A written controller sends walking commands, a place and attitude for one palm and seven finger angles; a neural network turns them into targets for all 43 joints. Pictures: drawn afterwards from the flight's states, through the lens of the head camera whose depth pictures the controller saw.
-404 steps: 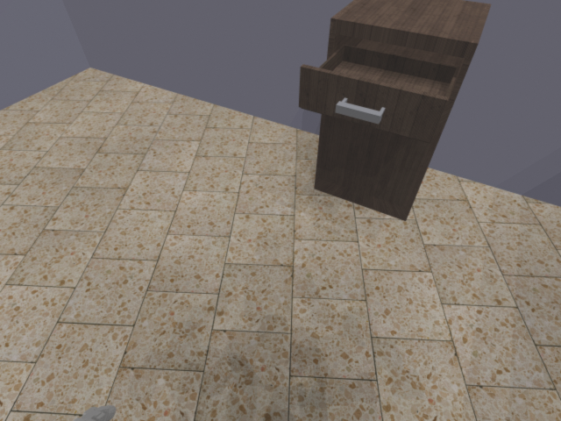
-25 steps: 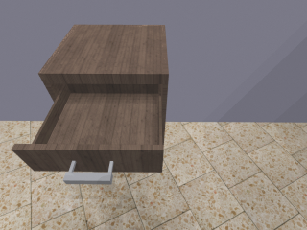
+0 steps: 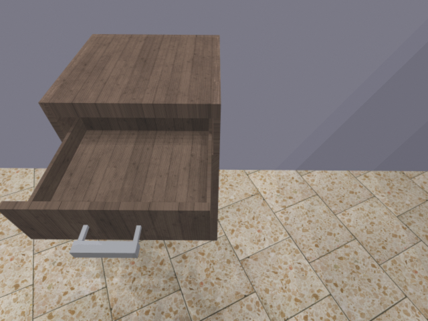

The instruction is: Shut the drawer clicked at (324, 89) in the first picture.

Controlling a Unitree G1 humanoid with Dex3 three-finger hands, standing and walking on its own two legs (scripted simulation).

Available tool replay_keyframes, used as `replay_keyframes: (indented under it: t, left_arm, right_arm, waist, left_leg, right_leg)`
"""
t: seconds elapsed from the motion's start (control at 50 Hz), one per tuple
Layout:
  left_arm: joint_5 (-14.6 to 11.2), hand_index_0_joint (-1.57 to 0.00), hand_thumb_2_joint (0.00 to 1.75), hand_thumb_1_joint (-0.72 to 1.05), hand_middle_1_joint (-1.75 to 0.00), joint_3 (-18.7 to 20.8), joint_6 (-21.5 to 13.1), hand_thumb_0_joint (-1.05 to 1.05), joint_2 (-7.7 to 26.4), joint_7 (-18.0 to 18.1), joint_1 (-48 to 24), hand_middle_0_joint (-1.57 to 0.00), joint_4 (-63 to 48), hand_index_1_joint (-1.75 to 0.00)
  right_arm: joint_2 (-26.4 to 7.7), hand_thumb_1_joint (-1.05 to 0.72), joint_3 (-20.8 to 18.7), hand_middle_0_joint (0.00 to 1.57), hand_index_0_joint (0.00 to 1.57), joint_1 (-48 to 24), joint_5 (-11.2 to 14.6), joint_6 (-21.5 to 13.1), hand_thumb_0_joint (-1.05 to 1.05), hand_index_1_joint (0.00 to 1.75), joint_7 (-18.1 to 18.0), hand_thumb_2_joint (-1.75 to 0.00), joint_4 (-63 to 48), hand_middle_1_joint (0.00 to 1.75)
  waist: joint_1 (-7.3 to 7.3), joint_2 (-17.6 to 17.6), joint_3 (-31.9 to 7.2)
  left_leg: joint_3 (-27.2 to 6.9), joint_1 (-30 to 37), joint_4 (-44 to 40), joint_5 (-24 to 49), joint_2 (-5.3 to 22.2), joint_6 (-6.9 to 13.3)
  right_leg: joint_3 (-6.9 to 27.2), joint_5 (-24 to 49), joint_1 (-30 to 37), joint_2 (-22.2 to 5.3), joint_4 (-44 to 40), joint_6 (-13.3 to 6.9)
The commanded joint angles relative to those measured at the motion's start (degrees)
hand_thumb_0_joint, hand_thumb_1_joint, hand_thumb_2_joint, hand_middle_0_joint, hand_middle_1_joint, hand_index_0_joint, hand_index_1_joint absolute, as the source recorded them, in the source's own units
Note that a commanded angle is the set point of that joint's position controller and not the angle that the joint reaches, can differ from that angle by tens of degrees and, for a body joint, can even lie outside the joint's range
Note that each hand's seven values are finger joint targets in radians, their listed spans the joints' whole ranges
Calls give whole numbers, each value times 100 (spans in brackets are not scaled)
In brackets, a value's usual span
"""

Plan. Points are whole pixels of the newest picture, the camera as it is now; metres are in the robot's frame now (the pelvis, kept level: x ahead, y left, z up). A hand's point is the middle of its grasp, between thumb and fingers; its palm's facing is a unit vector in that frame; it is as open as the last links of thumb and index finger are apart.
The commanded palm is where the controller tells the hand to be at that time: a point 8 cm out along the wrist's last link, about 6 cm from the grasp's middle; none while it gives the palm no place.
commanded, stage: come to a stop and stand still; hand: left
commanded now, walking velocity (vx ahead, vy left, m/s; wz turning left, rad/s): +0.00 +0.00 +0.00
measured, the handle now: (108, 239) +0.29 +0.25 -0.06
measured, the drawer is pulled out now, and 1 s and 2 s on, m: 0.30 0.30 0.30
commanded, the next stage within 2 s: look again from close up in 0.18 s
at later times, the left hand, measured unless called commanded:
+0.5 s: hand out of the picture -0.02 +0.15 -0.17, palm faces +0.03 -0.98 -0.18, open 7.4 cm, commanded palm none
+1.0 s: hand out of the picture -0.02 +0.16 -0.18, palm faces +0.04 -0.98 -0.17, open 7.4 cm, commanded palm none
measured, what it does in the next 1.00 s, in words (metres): stands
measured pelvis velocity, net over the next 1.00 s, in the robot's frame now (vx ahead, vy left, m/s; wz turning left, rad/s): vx -0.01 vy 0.00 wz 0.00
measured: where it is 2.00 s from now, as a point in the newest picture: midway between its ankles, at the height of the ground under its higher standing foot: outside the picture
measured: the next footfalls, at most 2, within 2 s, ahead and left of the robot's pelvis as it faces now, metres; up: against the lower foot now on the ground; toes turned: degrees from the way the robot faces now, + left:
none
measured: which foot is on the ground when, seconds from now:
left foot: down 0.00-1.00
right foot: down 0.00-1.00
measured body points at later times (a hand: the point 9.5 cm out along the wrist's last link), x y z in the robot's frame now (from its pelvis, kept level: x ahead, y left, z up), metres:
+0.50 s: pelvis +0.00 -0.01 +0.00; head +0.01 -0.01 +0.45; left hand -0.02 +0.20 -0.16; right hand -0.01 -0.22 -0.16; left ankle -0.01 +0.14 -0.74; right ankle -0.04 -0.11 -0.74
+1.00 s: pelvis -0.01 +0.00 +0.00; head +0.01 +0.00 +0.45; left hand -0.02 +0.21 -0.16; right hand -0.02 -0.22 -0.16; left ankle -0.01 +0.14 -0.74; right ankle -0.04 -0.11 -0.74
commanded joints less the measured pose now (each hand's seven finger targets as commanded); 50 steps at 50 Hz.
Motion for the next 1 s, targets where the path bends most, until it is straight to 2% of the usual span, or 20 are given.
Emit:
replay_keyframes:
  t: [0.0, 0.12, 0.18, 0.22, 0.56, 0.6, 0.62, 0.8, 0.88, 0.94, 0.98]
  left_arm:
    - [21, -20, 90, 90, -30, 112, -95, 0, 658, 45, 389, -20, -186, -30]
    - [24, -20, 90, 90, -30, 100, -94, 0, 626, 48, 428, -20, -174, -30]
    - [20, -20, 90, 90, -30, 104, -104, 0, 627, 47, 468, -20, -169, -30]
    - [17, -20, 90, 90, -30, 108, -95, 0, 609, 47, 464, -20, -169, -30]
    - [21, -20, 90, 90, -30, 106, -117, 0, 537, 54, 551, -20, -131, -30]
    - [20, -20, 90, 90, -30, 100, -103, 0, 520, 51, 536, -20, -138, -30]
    - [19, -20, 90, 90, -30, 99, -101, 0, 517, 53, 549, -20, -141, -30]
    - [13, -20, 90, 90, -30, 102, -102, 0, 512, 46, 571, -20, -154, -30]
    - [17, -20, 90, 90, -30, 145, -113, 0, 589, 61, 583, -20, -176, -30]
    - [26, -20, 90, 90, -30, 230, -61, 0, 738, 78, 547, -20, -236, -30]
    - [32, -20, 90, 90, -30, 255, -40, 0, 782, 79, 538, -20, -246, -30]
  right_arm:
    - [-453, -90, -95, 20, 20, 348, 30, -99, 0, 30, -44, -90, -93, 30]
    - [-437, -90, -87, 20, 20, 362, 27, -79, 0, 30, -42, -90, -66, 30]
    - [-410, -90, -82, 20, 20, 382, 26, -83, 0, 30, -41, -90, -44, 30]
    - [-418, -90, -82, 20, 20, 394, 24, -92, 0, 30, -50, -90, -31, 30]
    - [-345, -90, -77, 20, 20, 506, 31, -112, 0, 30, -62, -90, 28, 30]
    - [-320, -90, -71, 20, 20, 505, 36, -105, 0, 30, -63, -90, 33, 30]
    - [-340, -90, -71, 20, 20, 513, 36, -107, 0, 30, -62, -90, 40, 30]
    - [-297, -90, -69, 20, 20, 548, 38, -114, 0, 30, -66, -90, 52, 30]
    - [-335, -90, -77, 20, 20, 516, 29, -98, 0, 30, -54, -90, 8, 30]
    - [-394, -90, -97, 20, 20, 424, 11, -14, 0, 30, -43, -90, -111, 30]
    - [-339, -90, -105, 20, 20, 388, -2, 22, 0, 30, -30, -90, -179, 30]
  waist:
    - [-23, -153, 269]
    - [-21, -153, 404]
    - [-18, -127, 331]
    - [-12, 2, 331]
    - [-30, -155, 237]
    - [-20, -187, 362]
    - [-14, -85, 413]
    - [-19, -64, 333]
    - [24, -31, 239]
    - [70, -20, 378]
    - [64, -183, 430]
  left_leg:
    - [-379, 178, -345, 1075, 354, 282]
    - [-371, 122, -345, 917, 347, 256]
    - [-357, 123, -337, 895, 348, 248]
    - [-352, 161, -338, 1000, 366, 248]
    - [-318, 212, -360, 1089, 409, 245]
    - [-336, 174, -425, 993, 408, 254]
    - [-331, 111, -399, 955, 401, 245]
    - [-331, 166, -419, 987, 411, 259]
    - [-319, 19, -252, 1009, 336, 245]
    - [-274, -314, -82, 693, 237, 215]
    - [-229, -413, -30, 358, 160, 183]
  right_leg:
    - [487, 1523, -503, -497, -613, -157]
    - [520, 1356, -595, -492, -702, -167]
    - [533, 1358, -554, -505, -729, -178]
    - [526, 1348, -559, -478, -714, -179]
    - [553, 1543, -503, -467, -707, -202]
    - [540, 1373, -561, -434, -739, -193]
    - [559, 1297, -586, -450, -755, -193]
    - [544, 1304, -551, -434, -768, -198]
    - [558, 1440, -433, -535, -668, -232]
    - [630, 1110, -457, -700, -598, -302]
    - [765, 713, -541, -788, -742, -354]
